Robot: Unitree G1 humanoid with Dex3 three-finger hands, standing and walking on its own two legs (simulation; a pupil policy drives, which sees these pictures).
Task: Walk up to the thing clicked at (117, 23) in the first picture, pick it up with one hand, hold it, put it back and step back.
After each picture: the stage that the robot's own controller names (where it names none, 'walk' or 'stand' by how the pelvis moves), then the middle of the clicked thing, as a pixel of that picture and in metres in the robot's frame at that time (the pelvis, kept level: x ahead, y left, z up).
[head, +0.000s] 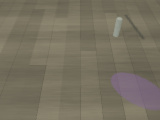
stand; (117, 27) +1.55 -0.45 -0.66
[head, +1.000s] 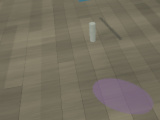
walk; (92, 32) +1.49 +0.00 -0.62
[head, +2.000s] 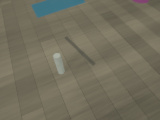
walk; (59, 64) +0.94 +0.29 -0.64
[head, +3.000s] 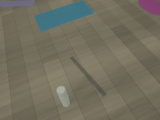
walk; (63, 97) +0.59 +0.24 -0.65
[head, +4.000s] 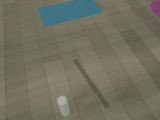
stand; (63, 106) +0.46 +0.18 -0.63
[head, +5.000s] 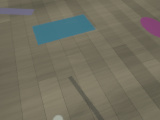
stand; out of the picture +0.41 +0.19 -0.65
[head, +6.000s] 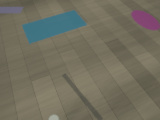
stand; out of the picture +0.39 +0.22 -0.65
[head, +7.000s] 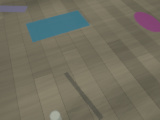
stand; out of the picture +0.42 +0.20 -0.66
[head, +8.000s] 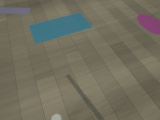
stand; out of the picture +0.41 +0.20 -0.66
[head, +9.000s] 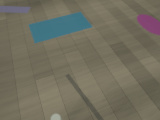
stand; out of the picture +0.41 +0.20 -0.66
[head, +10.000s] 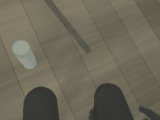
go down; (26, 56) +0.47 +0.22 -0.33
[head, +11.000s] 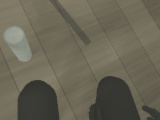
go down; (20, 47) +0.48 +0.24 -0.26
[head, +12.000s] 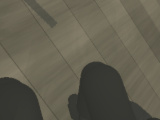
close in; out of the picture +0.46 +0.28 -0.17
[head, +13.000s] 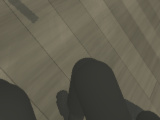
close; out of the picture +0.45 +0.30 -0.16
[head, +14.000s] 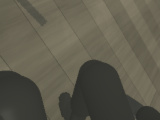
lift; out of the picture +0.39 +0.27 -0.16
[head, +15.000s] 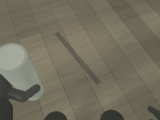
lift; (24, 78) +0.33 +0.18 +0.04
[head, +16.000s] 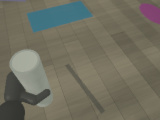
hold; (36, 83) +0.31 +0.16 +0.06
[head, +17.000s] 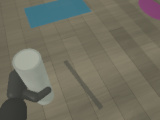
hold; (37, 81) +0.33 +0.16 +0.04
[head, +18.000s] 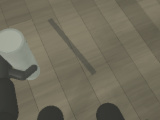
crouch; (22, 59) +0.40 +0.19 -0.02
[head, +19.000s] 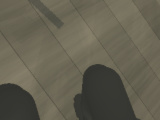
lower; out of the picture +0.48 +0.28 -0.11
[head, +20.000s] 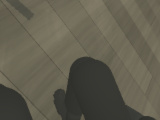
lower; out of the picture +0.46 +0.29 -0.16
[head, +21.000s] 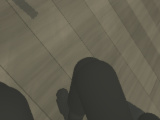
lower; out of the picture +0.45 +0.31 -0.16
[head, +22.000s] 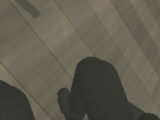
lower; out of the picture +0.44 +0.30 -0.17
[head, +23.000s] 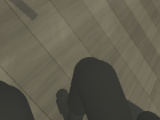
lower; out of the picture +0.44 +0.30 -0.16
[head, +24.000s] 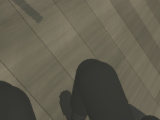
open; out of the picture +0.45 +0.27 -0.17
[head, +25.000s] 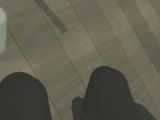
stand; out of the picture +0.47 +0.25 -0.19
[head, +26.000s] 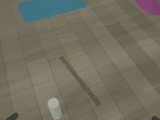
stand; (55, 109) +0.43 +0.17 -0.56
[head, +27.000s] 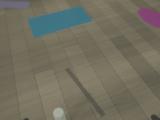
stand; (60, 119) +0.43 +0.17 -0.60
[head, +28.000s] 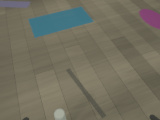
stand; out of the picture +0.42 +0.17 -0.60
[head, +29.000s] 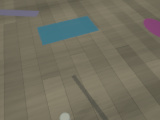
stand; out of the picture +0.43 +0.16 -0.65
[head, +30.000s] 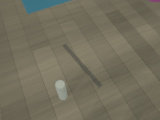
walk; (61, 90) +0.51 +0.16 -0.63
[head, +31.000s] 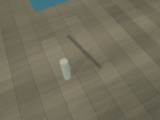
walk; (65, 69) +0.77 +0.21 -0.64
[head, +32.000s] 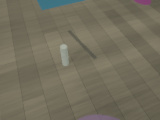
stand; (64, 55) +1.03 +0.19 -0.64
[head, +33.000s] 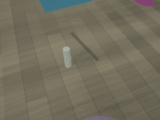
stand; (67, 57) +1.03 +0.18 -0.66
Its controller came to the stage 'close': yes
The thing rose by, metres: 0.69
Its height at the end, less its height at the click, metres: +0.00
